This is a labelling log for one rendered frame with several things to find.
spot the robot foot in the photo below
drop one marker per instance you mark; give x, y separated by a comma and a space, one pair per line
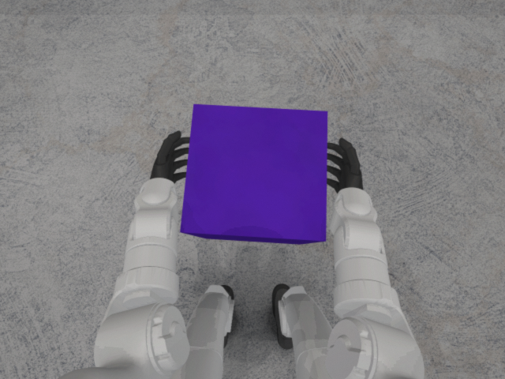
230, 293
278, 292

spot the left robot foot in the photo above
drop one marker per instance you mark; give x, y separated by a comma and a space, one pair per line
230, 293

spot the robot left upper arm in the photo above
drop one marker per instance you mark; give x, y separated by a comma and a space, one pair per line
148, 342

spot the robot left forearm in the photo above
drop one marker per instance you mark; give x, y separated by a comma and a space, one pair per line
149, 272

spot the robot right upper arm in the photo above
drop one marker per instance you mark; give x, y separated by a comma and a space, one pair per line
359, 348

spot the carton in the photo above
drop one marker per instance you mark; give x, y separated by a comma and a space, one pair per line
256, 174

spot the right robot foot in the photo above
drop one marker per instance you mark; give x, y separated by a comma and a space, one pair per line
278, 292

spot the robot right hand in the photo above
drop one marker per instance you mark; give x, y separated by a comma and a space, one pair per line
350, 174

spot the robot left hand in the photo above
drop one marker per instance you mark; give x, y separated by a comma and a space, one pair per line
164, 165

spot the robot right forearm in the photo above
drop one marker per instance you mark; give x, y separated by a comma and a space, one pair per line
362, 282

